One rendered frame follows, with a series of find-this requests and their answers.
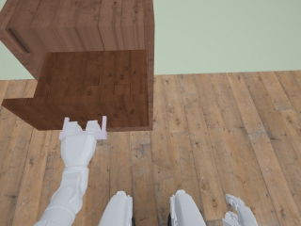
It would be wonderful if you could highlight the robot left forearm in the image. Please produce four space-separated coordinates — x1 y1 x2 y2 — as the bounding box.
33 165 89 226

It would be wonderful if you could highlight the robot right shin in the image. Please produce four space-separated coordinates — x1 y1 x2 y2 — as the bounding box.
171 189 192 226

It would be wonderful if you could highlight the robot right thigh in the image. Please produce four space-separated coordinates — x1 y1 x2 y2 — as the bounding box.
169 193 206 226

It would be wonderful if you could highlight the robot left hand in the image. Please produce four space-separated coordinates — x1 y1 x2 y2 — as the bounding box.
60 120 101 167

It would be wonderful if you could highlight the drawer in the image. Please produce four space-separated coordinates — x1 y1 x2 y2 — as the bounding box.
1 49 150 131

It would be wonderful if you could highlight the robot right hand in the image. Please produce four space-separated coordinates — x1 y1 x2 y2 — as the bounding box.
222 194 258 226

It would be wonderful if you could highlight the cabinet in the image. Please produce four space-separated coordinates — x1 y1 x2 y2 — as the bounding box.
0 0 155 133

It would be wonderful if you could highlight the handle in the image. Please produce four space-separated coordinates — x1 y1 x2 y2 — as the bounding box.
59 116 107 140

